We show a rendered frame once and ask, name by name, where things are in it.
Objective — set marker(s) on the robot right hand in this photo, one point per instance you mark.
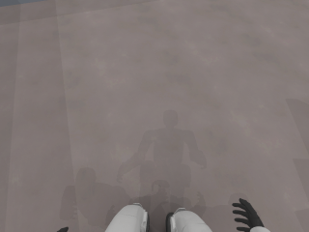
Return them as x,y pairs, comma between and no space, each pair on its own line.
252,220

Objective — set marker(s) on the left robot thigh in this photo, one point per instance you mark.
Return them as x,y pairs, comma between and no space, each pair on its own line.
132,218

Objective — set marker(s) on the right robot thigh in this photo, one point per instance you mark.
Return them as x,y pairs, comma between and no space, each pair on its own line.
187,221

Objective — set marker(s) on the robot thigh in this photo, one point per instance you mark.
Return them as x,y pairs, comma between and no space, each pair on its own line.
187,221
132,218

